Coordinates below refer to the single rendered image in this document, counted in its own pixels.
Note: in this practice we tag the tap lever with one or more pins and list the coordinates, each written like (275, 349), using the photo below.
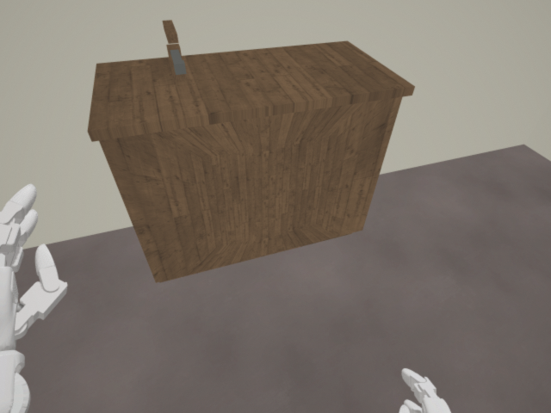
(179, 64)

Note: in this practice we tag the right robot hand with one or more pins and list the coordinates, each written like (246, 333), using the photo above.
(425, 393)

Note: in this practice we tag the counter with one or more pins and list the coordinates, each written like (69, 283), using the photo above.
(250, 153)

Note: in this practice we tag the left robot hand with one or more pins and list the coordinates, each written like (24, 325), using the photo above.
(16, 225)

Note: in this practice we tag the left robot forearm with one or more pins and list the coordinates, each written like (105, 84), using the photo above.
(14, 392)

